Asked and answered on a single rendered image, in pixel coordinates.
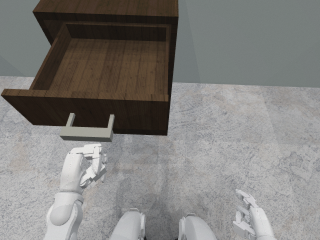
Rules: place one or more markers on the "cabinet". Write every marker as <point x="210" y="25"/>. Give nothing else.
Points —
<point x="51" y="14"/>

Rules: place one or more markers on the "robot right hand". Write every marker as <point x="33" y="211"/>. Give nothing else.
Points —
<point x="256" y="223"/>

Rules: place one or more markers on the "handle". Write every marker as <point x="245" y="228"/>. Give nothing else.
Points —
<point x="88" y="134"/>

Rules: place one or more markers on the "drawer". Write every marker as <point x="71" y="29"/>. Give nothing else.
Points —
<point x="95" y="70"/>

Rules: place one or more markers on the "right robot thigh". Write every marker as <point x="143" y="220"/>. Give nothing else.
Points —
<point x="194" y="228"/>

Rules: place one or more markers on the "left robot thigh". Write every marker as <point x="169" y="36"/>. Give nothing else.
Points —
<point x="131" y="226"/>

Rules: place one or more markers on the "robot thigh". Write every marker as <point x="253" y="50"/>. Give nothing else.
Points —
<point x="194" y="228"/>
<point x="131" y="226"/>

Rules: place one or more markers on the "robot left hand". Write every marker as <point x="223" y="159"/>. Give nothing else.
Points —
<point x="89" y="159"/>

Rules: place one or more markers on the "left robot forearm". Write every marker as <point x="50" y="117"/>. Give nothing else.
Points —
<point x="64" y="216"/>

